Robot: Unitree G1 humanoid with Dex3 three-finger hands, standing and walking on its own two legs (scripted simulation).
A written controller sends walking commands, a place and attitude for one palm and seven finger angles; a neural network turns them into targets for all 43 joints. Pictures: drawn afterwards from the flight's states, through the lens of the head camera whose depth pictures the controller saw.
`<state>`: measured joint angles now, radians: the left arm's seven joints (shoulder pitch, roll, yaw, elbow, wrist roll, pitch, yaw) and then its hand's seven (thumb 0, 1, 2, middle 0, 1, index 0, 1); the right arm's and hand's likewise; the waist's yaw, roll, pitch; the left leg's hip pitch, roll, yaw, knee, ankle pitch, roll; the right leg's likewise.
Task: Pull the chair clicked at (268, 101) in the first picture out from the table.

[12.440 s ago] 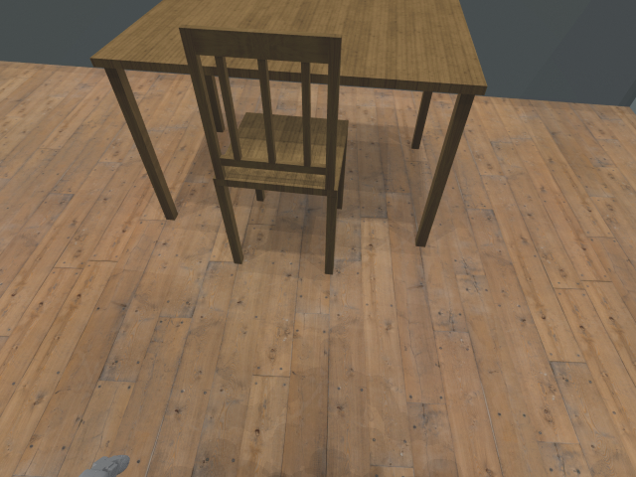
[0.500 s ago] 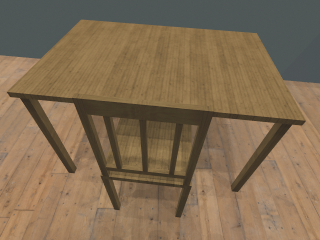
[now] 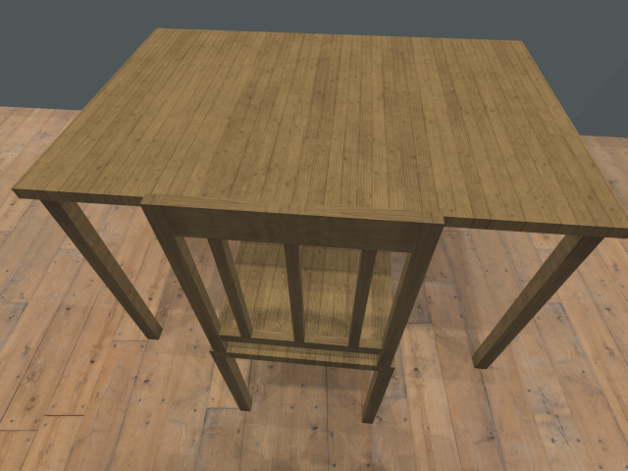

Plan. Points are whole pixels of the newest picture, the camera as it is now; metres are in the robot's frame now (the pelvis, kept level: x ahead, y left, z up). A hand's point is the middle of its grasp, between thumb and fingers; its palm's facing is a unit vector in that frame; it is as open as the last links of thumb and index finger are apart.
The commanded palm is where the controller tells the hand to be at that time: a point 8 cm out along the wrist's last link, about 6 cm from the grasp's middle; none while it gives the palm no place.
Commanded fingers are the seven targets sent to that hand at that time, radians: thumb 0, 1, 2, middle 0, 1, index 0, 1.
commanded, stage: look again from close up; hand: left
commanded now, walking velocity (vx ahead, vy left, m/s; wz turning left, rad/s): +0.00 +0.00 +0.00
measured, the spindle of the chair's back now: (296, 297) +0.40 +0.06 -0.08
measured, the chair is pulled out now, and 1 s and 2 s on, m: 0.00 0.00 0.00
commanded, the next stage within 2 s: raise the hand toward the chair's back in 0.32 s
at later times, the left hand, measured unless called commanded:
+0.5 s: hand out of the picture +0.08 +0.19 -0.12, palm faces +0.20 -0.96 -0.21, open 7.4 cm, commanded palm +0.09 +0.22 -0.07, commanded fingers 0.00 0.78 0.85 -0.19 -0.28 -0.19 -0.28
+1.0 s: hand out of the picture +0.12 +0.18 -0.04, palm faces +0.09 -0.99 -0.11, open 10.6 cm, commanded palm +0.11 +0.22 -0.06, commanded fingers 0.00 0.20 0.60 -0.13 -0.19 -0.13 -0.19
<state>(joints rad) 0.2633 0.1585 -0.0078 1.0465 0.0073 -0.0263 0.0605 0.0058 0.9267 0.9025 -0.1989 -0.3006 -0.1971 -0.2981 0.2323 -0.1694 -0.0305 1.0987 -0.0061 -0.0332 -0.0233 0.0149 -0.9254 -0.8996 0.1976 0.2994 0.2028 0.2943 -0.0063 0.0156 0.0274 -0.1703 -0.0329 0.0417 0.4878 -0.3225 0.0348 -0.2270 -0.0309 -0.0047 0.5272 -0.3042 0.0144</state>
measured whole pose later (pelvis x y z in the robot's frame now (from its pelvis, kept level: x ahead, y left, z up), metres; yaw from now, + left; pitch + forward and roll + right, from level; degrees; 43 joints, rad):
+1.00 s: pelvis -0.07 -0.04 -0.10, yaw +4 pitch +14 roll -2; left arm 0.43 0.25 0.21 0.03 -0.31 -0.63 -0.34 0.01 0.42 0.70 -0.15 -0.23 -0.15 -0.22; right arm 0.14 -0.26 -0.03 0.56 0.03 -0.30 -0.04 0.01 -0.90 -0.90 0.20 0.30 0.20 0.29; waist 0.04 0.00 -0.12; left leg -0.95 0.01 -0.07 1.26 -0.56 -0.03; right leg -0.95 0.00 -0.12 1.22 -0.52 -0.06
